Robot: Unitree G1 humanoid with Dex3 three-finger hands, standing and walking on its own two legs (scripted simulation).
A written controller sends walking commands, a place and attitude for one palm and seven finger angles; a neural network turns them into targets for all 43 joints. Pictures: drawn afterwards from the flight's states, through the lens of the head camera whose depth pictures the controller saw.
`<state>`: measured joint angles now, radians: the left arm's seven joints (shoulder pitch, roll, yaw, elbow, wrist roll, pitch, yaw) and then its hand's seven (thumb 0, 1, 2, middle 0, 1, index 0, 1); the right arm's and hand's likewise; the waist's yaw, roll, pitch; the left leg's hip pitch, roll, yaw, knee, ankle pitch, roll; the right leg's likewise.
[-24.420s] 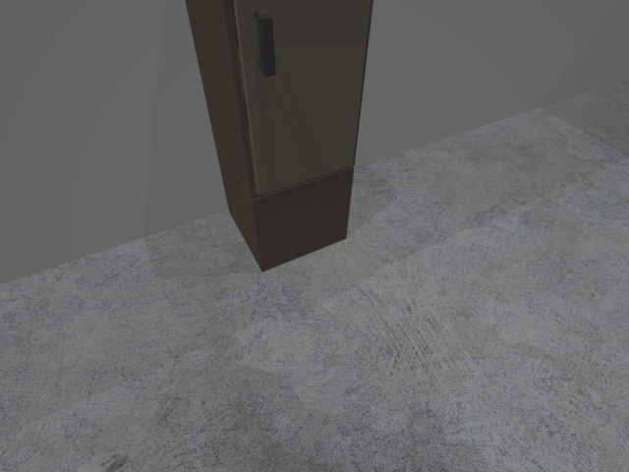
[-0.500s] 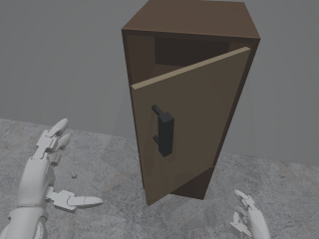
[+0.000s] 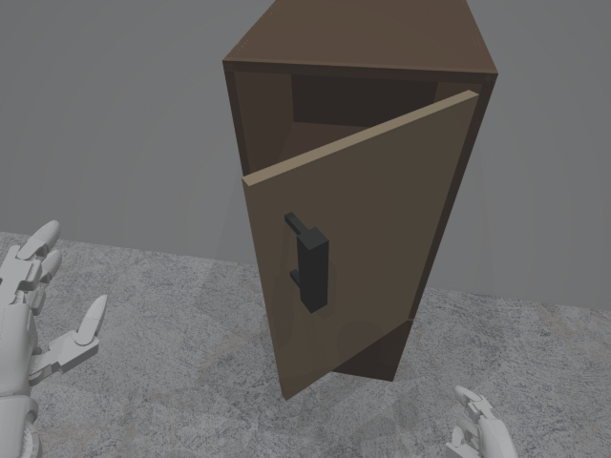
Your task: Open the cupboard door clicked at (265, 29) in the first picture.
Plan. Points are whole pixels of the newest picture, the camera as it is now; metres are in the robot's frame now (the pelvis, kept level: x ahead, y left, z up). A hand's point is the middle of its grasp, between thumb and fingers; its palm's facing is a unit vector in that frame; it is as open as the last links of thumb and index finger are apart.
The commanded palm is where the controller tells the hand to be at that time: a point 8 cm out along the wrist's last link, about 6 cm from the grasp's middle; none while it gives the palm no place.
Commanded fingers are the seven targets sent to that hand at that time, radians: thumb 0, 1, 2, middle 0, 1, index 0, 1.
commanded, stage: draw the hand back to the body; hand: left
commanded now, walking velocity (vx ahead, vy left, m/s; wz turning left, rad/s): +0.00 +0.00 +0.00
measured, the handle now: (303, 261) +0.32 +0.05 +0.12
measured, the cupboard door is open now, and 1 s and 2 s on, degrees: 43 43 43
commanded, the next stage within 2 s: step back with the hand held close in 0.42 s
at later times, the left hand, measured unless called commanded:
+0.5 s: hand (83, 322) +0.20 +0.25 +0.16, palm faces +0.45 -0.79 -0.41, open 7.4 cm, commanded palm +0.14 +0.29 +0.17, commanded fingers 0.00 0.90 0.90 -0.20 -0.30 -0.20 -0.30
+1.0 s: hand (52, 354) +0.16 +0.26 +0.15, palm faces +0.33 -0.79 -0.51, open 7.4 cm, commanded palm +0.10 +0.31 +0.17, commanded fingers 0.00 0.90 0.90 -0.20 -0.30 -0.20 -0.30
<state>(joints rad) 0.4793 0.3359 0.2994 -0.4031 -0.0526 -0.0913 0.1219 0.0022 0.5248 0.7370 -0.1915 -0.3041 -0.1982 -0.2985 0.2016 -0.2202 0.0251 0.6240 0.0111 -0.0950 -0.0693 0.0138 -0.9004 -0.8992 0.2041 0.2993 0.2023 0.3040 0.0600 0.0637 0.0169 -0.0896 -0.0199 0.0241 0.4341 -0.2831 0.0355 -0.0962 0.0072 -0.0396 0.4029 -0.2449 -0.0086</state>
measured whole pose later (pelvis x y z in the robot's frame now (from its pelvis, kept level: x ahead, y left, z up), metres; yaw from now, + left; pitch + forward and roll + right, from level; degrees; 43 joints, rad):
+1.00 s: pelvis -0.05 +0.01 -0.01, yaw -2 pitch +0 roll +0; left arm 0.58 0.45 0.43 -0.53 -0.04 -0.16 0.13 0.01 0.89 0.89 -0.21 -0.30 -0.22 -0.30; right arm 0.18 -0.22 -0.02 0.54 0.02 0.00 -0.08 0.01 -0.90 -0.90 0.20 0.30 0.20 0.30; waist 0.00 -0.02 0.05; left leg -0.27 -0.02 0.07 0.52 -0.25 0.06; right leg -0.30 0.00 0.00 0.50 -0.20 0.01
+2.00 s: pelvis -0.26 +0.03 -0.02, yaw -6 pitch -2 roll +0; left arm 0.43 0.44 0.47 -0.44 -0.06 -0.18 0.15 0.01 0.89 0.90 -0.21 -0.30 -0.22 -0.30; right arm 0.21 -0.21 0.01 0.68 0.00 -0.13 -0.08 0.01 -0.90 -0.90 0.20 0.30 0.20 0.30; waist -0.02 -0.04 -0.01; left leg -0.40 -0.06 0.03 0.54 -0.12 0.08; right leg -0.21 0.02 0.03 0.80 -0.54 0.01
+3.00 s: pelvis -0.31 +0.07 -0.02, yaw +1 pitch -2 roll -1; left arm 0.30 0.14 0.03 0.77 0.01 0.05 0.03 -0.01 0.96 0.89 -0.20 -0.30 -0.21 -0.30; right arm 0.22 -0.21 -0.02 0.86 -0.02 0.03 0.00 0.01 -0.91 -0.90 0.20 0.30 0.20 0.30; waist -0.04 0.00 0.08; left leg -0.28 0.03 0.01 0.60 -0.27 0.00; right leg -0.25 -0.01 -0.15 0.61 -0.33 -0.05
